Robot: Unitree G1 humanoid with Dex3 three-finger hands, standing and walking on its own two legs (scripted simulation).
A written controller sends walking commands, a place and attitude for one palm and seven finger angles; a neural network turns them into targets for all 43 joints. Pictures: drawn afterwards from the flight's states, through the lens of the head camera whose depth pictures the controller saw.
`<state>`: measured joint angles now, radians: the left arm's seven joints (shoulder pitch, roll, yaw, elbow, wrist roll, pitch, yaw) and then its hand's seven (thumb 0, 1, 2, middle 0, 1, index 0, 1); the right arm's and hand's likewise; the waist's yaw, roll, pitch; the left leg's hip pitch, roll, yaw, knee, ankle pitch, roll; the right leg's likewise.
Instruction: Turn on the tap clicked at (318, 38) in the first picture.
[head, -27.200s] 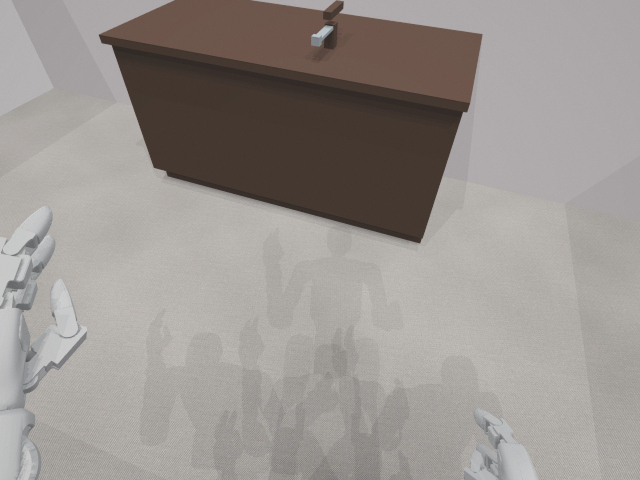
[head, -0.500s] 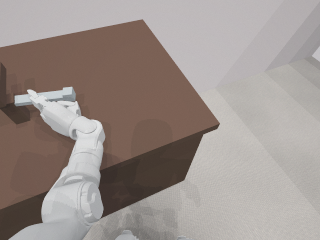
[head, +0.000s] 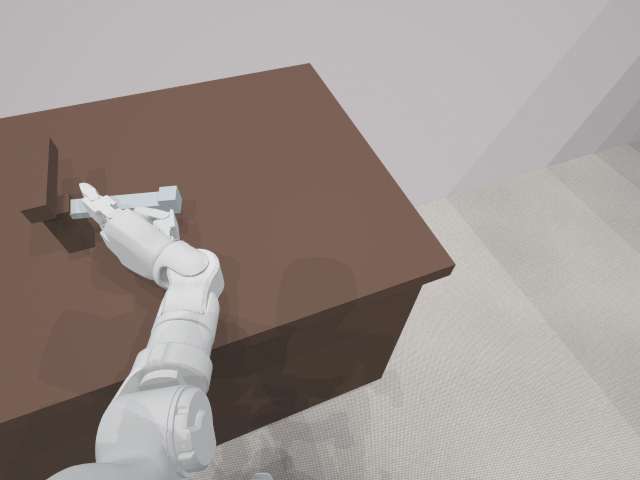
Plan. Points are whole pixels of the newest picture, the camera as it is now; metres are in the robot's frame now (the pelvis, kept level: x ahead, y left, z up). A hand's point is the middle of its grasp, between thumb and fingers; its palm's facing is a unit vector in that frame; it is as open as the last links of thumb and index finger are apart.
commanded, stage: lift the hand up off the lever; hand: left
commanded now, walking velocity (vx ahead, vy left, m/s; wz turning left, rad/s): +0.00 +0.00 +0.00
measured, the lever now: (170, 200) +0.49 +0.21 +0.06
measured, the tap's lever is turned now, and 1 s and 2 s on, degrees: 77 77 77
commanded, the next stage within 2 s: draw the hand back beside the body in 1.78 s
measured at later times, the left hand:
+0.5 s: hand (168, 212) +0.43 +0.19 +0.10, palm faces +0.83 -0.55 -0.12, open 7.8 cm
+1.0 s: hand (161, 212) +0.41 +0.19 +0.12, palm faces +0.83 -0.55 -0.10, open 7.8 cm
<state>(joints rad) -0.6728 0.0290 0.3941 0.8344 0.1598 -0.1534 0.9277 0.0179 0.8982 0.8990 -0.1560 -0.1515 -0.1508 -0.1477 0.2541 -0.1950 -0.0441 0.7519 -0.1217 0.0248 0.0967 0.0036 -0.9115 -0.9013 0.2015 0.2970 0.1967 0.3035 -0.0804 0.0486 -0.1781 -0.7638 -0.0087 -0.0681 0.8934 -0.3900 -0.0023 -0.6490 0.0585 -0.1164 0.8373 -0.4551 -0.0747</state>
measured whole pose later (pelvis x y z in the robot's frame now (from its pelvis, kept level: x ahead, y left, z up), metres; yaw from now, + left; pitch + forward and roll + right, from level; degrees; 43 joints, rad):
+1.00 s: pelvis -0.01 -0.01 +0.02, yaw +1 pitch +10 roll -1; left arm -0.61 0.01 0.34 0.70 0.12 -0.01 0.91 0.02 0.90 0.90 -0.16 -0.15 -0.15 -0.15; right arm 0.21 -0.20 -0.03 0.75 -0.09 0.02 0.06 0.01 -0.91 -0.90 0.20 0.30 0.20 0.30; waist -0.05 0.05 -0.15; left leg -0.61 -0.01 -0.07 0.77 -0.33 -0.02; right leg -0.51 0.06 -0.12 0.74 -0.41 -0.09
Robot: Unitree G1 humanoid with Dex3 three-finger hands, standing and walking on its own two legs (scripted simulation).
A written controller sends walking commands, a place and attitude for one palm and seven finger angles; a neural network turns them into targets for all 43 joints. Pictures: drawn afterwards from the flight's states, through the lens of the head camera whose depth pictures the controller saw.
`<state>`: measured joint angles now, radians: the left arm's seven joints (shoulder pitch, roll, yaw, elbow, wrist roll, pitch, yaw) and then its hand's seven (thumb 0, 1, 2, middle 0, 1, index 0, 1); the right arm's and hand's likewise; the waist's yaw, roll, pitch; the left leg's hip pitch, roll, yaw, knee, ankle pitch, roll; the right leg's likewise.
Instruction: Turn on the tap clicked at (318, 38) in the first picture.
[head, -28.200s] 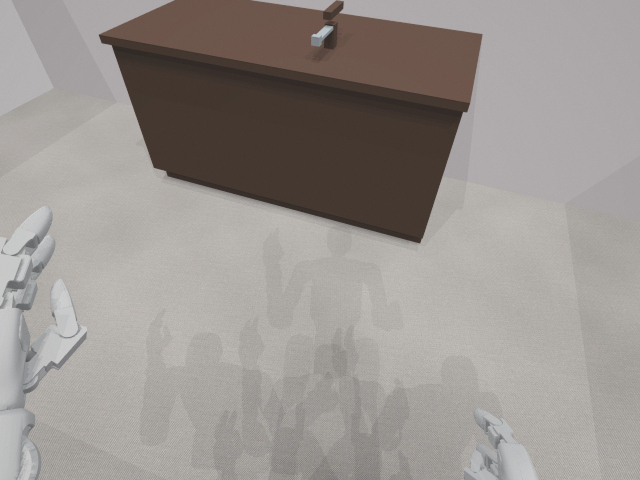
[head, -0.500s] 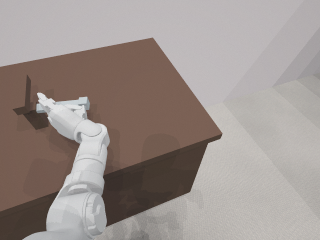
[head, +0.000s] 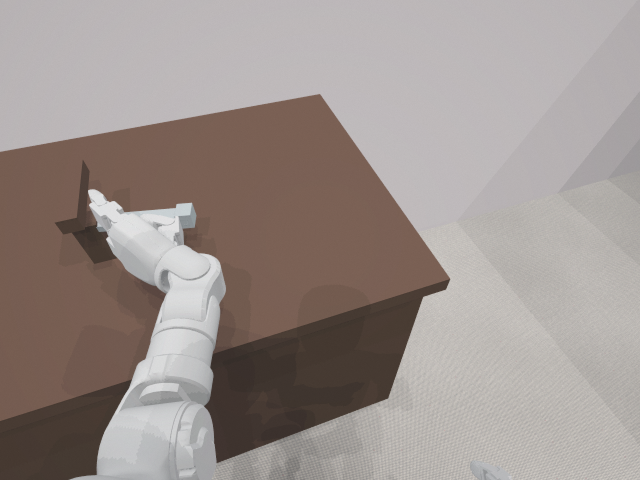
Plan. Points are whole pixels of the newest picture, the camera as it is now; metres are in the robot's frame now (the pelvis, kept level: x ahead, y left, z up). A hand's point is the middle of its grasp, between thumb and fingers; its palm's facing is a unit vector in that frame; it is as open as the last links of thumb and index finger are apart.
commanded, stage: lift the hand up off the lever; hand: left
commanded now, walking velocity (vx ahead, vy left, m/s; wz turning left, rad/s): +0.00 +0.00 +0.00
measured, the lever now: (185, 215) +0.50 +0.22 +0.04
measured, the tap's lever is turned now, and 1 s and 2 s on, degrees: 77 77 77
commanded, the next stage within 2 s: draw the hand back beside the body in 0.78 s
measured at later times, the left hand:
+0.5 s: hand (177, 215) +0.43 +0.20 +0.11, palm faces +0.82 -0.57 -0.11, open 7.8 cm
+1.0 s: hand (189, 208) +0.42 +0.17 +0.14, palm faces +0.62 -0.78 -0.12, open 7.8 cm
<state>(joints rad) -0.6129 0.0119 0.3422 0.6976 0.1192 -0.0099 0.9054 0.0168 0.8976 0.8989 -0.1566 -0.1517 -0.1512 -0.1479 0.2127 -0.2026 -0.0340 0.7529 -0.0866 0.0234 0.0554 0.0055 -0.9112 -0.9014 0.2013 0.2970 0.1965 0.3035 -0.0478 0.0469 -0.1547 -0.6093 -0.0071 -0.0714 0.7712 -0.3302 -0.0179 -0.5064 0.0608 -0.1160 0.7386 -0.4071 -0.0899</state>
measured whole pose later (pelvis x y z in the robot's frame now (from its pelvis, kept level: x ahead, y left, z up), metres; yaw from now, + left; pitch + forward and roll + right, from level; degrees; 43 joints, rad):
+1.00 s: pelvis +0.00 +0.00 +0.01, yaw -1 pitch +7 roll +0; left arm -0.51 0.06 0.21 0.49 0.08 0.08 0.63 0.02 0.90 0.90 -0.15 -0.15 -0.15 -0.15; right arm 0.18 -0.19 -0.02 0.71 -0.04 0.04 0.00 0.01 -0.91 -0.90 0.20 0.30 0.20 0.30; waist -0.02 0.03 -0.11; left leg -0.50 0.00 -0.04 0.68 -0.30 -0.02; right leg -0.41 0.06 -0.09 0.67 -0.38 -0.09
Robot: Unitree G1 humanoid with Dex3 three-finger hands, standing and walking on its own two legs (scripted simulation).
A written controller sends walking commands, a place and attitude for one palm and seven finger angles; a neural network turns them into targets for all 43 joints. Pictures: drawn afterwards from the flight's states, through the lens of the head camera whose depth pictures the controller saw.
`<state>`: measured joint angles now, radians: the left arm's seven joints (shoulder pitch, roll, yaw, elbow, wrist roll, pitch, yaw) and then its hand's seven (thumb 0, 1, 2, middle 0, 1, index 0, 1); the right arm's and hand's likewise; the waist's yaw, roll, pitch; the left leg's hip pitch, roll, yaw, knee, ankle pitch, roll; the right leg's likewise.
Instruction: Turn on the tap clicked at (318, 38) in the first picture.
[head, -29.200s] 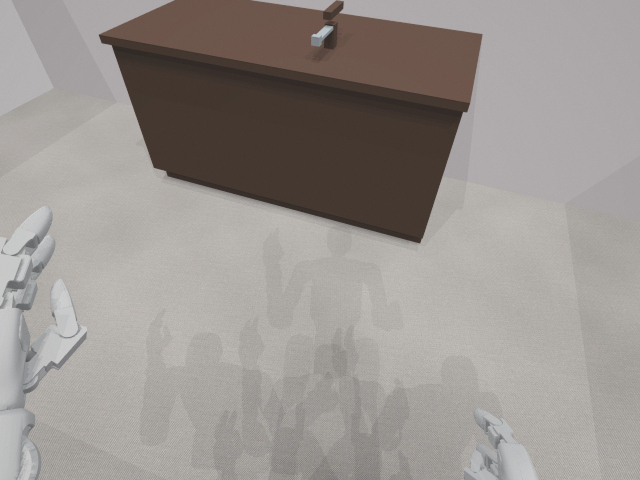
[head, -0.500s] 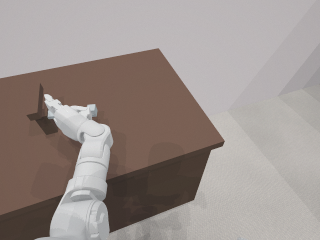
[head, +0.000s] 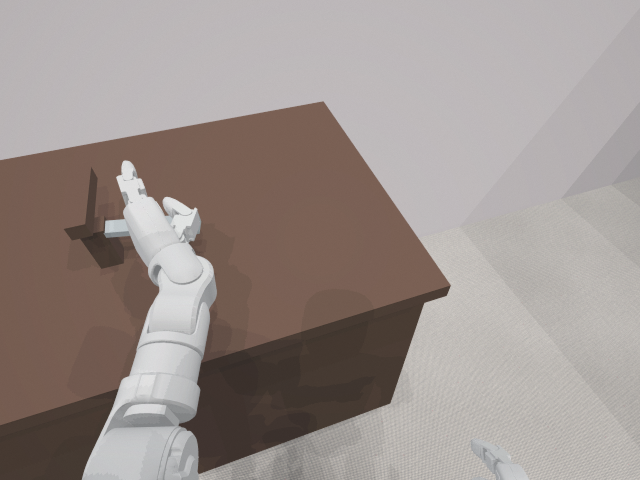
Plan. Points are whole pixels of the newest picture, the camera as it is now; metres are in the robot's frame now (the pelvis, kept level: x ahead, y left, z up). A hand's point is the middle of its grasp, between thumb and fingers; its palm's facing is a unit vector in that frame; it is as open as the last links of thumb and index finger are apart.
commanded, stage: draw the hand back beside the body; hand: left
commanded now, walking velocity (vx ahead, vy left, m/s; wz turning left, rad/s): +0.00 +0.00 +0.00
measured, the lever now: (190, 222) +0.49 +0.23 +0.03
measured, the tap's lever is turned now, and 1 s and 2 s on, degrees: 77 77 77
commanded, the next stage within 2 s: step back with the hand held close in 1.36 s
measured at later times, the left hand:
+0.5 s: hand (140, 286) +0.29 +0.20 +0.14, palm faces +0.21 -0.94 -0.26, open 7.7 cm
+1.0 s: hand (51, 327) +0.22 +0.25 +0.17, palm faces +0.33 -0.88 -0.34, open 7.5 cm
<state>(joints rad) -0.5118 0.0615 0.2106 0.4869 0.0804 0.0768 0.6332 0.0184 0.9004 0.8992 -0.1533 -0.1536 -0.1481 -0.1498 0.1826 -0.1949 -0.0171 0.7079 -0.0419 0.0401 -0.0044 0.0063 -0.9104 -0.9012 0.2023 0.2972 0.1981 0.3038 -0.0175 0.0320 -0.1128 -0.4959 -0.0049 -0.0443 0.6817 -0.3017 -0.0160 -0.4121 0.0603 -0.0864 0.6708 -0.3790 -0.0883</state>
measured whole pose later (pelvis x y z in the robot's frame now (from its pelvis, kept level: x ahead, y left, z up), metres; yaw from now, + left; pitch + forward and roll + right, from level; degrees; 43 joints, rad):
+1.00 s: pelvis +0.01 +0.02 +0.03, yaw -2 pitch -5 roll +0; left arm 0.36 0.33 0.22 -0.29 -0.07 -0.11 0.08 0.02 0.89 0.90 -0.21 -0.29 -0.20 -0.29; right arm 0.18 -0.23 0.03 0.65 0.00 -0.06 -0.05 0.01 -0.91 -0.90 0.20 0.30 0.20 0.30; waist 0.06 0.07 0.03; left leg -0.11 -0.01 -0.01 0.41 -0.21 0.02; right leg -0.01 0.06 -0.04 0.34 -0.24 -0.06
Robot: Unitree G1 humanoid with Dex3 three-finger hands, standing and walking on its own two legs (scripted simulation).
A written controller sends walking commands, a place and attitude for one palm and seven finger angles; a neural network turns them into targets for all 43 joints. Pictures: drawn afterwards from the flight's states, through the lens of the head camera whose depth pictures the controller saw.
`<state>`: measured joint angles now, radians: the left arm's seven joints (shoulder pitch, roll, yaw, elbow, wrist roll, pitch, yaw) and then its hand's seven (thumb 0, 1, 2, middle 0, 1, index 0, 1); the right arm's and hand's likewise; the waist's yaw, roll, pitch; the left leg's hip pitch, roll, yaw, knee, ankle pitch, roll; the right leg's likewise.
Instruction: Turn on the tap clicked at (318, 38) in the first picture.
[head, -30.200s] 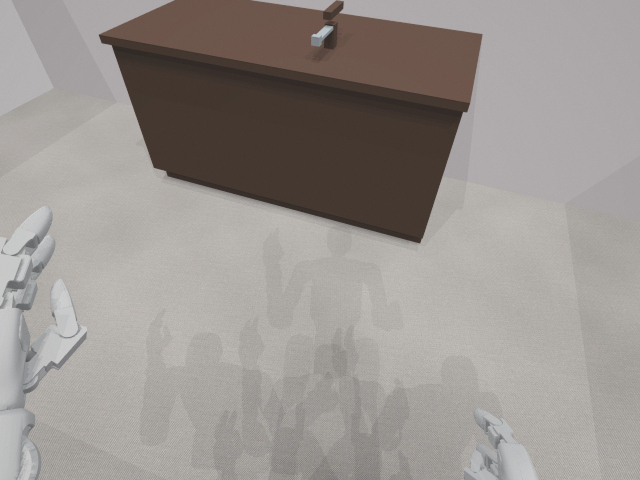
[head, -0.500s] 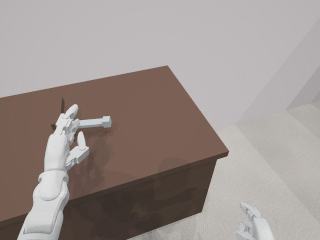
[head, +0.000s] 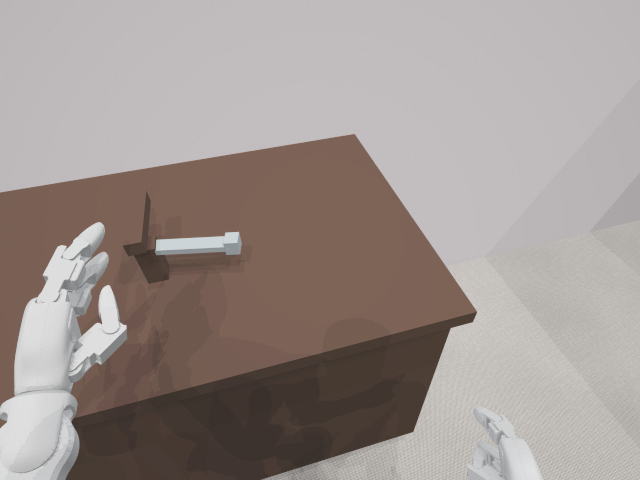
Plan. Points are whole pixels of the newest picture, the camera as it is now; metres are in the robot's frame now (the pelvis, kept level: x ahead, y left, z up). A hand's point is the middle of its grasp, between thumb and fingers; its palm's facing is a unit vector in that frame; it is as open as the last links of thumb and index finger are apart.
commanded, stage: draw the hand back beside the body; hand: left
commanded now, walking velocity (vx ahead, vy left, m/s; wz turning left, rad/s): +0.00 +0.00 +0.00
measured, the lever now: (232, 243) +0.48 +0.22 +0.01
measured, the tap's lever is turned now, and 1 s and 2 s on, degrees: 77 77 77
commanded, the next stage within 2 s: step back with the hand held close in 0.36 s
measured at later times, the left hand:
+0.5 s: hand (102, 343) +0.19 +0.24 +0.15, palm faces +0.40 -0.85 -0.35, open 7.4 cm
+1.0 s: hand (42, 379) +0.15 +0.27 +0.16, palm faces +0.36 -0.81 -0.45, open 7.4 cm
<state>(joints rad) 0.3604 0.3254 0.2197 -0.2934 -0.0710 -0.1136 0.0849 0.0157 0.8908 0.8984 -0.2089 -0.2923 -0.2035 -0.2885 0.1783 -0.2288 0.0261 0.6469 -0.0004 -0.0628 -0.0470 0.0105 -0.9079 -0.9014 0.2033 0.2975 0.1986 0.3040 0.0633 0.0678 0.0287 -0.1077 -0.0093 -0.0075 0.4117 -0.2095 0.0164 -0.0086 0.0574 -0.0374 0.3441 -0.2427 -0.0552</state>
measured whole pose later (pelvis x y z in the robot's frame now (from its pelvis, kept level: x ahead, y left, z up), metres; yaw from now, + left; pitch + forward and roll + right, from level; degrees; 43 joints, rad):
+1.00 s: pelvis -0.06 +0.03 -0.01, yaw -1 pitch +0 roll -2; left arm 0.51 0.40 0.35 -0.50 -0.05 -0.17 0.12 0.01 0.89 0.90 -0.22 -0.30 -0.21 -0.30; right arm 0.20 -0.25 0.00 0.57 0.01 -0.06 -0.09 0.01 -0.91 -0.90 0.20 0.30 0.20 0.30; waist 0.03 0.05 0.03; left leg -0.36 -0.02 0.02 0.52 -0.16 0.05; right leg -0.28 0.04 -0.03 0.49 -0.21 -0.01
